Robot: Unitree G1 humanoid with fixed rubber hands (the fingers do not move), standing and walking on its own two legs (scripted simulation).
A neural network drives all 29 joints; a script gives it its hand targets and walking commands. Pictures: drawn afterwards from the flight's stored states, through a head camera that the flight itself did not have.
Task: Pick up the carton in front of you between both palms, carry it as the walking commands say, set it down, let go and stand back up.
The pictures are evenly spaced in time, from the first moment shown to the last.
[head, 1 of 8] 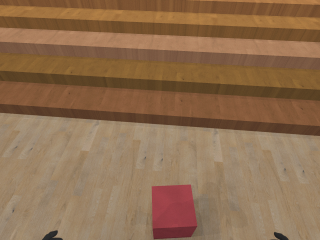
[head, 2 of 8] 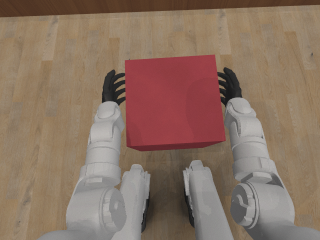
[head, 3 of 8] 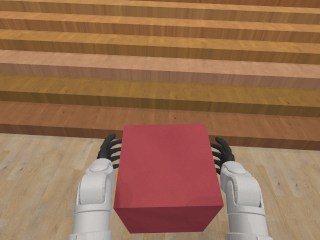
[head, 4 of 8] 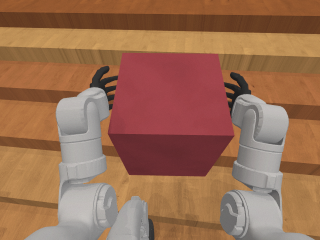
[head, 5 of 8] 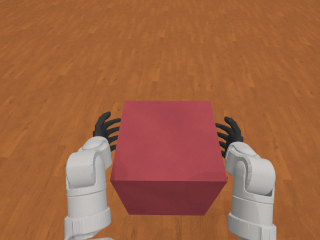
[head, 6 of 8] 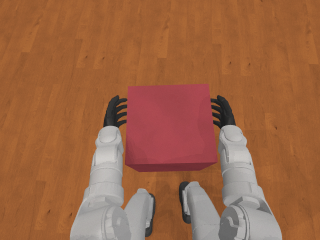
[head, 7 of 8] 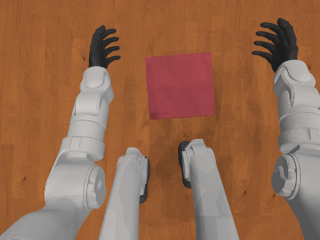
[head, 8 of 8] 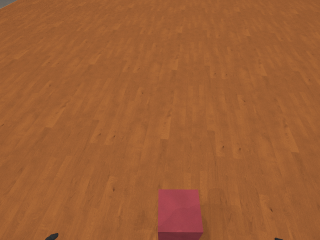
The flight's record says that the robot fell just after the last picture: no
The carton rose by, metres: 1.93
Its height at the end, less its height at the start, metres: +1.18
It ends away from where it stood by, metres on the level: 5.13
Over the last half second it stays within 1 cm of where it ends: yes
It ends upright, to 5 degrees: yes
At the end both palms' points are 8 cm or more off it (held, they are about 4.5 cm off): yes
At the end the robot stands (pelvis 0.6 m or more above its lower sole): yes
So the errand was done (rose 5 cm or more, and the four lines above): yes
